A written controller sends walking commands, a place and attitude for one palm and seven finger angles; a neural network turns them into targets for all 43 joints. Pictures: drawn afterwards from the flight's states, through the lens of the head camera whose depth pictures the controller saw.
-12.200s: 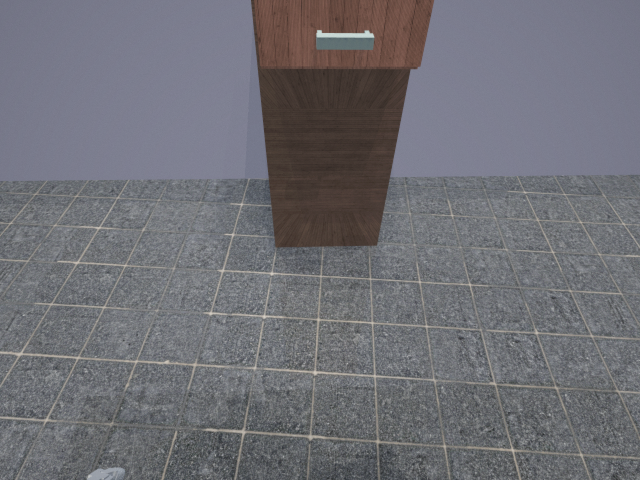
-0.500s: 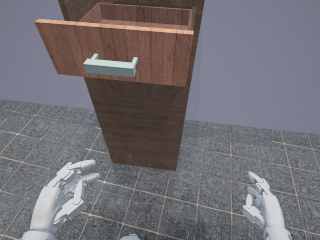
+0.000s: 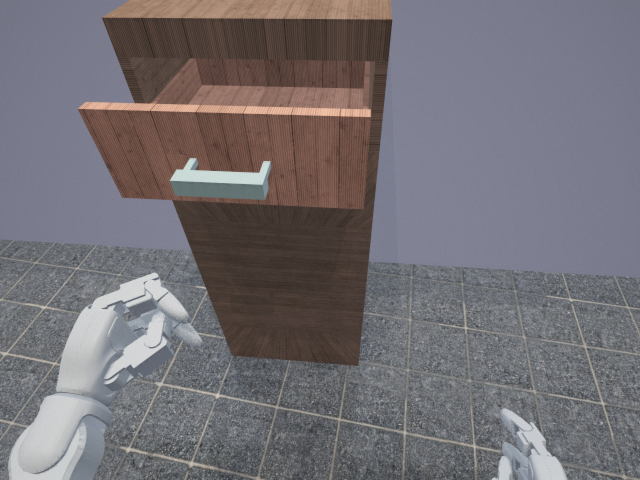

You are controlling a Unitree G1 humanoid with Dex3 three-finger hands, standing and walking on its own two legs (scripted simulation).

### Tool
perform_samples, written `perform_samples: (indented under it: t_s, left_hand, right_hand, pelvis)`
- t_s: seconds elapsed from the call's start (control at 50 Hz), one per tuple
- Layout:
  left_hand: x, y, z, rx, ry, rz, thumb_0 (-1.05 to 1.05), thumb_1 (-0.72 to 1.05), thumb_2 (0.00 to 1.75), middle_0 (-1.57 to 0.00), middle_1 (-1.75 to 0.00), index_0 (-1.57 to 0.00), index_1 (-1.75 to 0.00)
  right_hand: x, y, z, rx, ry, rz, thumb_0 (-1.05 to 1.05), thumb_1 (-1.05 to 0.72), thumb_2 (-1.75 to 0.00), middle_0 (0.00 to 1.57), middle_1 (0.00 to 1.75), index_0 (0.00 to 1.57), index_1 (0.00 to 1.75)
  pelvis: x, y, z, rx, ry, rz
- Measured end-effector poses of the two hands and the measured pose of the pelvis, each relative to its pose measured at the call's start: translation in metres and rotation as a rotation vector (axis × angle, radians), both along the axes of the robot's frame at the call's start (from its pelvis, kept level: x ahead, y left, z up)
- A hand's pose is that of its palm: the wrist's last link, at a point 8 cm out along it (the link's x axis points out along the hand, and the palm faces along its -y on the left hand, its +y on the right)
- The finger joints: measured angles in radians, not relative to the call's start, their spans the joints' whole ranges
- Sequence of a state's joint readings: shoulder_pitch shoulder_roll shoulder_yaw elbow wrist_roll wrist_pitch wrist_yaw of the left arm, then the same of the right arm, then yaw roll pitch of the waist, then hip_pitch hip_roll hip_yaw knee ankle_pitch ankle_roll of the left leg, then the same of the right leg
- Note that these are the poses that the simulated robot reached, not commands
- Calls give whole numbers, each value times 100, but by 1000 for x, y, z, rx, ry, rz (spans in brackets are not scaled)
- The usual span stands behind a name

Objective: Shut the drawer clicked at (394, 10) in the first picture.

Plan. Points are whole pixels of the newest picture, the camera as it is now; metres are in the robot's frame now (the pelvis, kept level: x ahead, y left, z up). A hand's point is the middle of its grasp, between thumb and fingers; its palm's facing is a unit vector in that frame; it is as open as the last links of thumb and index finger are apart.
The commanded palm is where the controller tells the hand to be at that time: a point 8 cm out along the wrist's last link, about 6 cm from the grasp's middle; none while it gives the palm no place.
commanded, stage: raise the hand and make a fist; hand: left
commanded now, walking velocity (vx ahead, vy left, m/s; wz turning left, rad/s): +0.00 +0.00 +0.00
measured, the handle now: (224, 175) +0.46 +0.18 +0.16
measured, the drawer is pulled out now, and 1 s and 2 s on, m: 0.17 0.17 0.17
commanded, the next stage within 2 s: bring the fist close to the handle in 0.94 s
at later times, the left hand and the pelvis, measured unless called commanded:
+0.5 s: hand (159, 235) +0.25 +0.16 +0.26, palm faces -0.02 -1.00 -0.09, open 3.2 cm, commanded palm +0.23 +0.19 +0.26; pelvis -0.02 +0.01 +0.01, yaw +1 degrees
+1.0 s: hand (179, 206) +0.28 +0.15 +0.26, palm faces +0.01 -1.00 -0.08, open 3.3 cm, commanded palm +0.25 +0.19 +0.27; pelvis -0.02 -0.01 +0.01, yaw +1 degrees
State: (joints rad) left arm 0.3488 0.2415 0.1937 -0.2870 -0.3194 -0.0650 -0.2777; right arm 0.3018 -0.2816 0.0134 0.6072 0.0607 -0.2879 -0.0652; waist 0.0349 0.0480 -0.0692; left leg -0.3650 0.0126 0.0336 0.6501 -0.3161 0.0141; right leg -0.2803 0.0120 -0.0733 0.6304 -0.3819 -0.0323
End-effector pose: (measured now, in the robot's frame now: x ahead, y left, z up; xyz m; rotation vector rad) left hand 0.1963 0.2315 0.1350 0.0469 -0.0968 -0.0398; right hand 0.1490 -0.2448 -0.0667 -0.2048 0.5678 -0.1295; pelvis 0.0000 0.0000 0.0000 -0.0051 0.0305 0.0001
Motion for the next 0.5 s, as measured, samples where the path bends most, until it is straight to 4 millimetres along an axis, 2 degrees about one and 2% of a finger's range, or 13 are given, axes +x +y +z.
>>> perform_samples:
  t_s: [0.2, 0.3, 0.4, 0.5]
  left_hand:
    - [14, -13, 52, 23, -97, -13, 2, 90, 90, -120, -137, -119, -137]
    - [21, -17, 76, 32, -93, -17, 2, 90, 90, -129, -147, -129, -148]
    - [27, -16, 95, 31, -79, -1, 1, 90, 90, -136, -154, -135, -155]
    - [35, -19, 121, 38, -102, 9, 2, 90, 90, -139, -158, -138, -158]
  right_hand:
    - [40, 54, 25, 56, -119, 113, 2, -91, -90, 20, 30, 20, 30]
    - [53, 79, 32, 96, -124, 170, 2, -91, -90, 20, 30, 20, 30]
    - [59, 91, 35, 100, -96, 206, 2, -90, -90, 21, 30, 21, 30]
    - [59, 88, 38, 87, -75, 215, 2, -90, -90, 21, 30, 21, 30]
  pelvis:
    - [-5, 15, 7, -2, -56, 10]
    - [-8, 18, 10, 1, -82, 11]
    - [-14, 17, 12, 4, -107, 16]
    - [-19, 14, 13, 6, -127, 21]
